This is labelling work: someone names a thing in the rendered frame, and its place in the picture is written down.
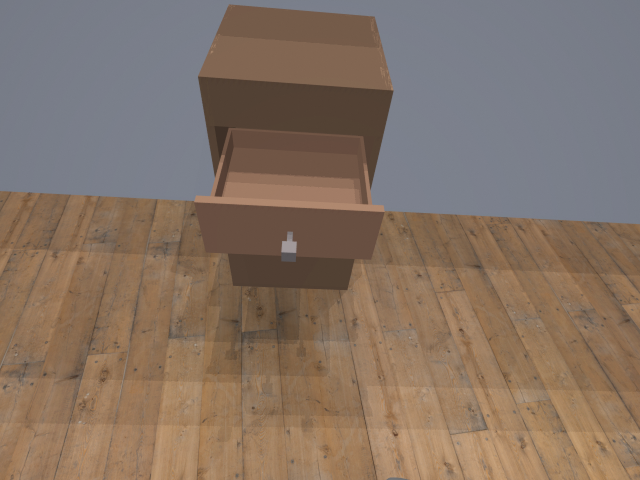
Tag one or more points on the drawer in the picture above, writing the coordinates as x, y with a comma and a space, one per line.
270, 182

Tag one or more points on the handle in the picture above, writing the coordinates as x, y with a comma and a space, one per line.
288, 252

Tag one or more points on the cabinet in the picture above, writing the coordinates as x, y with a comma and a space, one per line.
297, 71

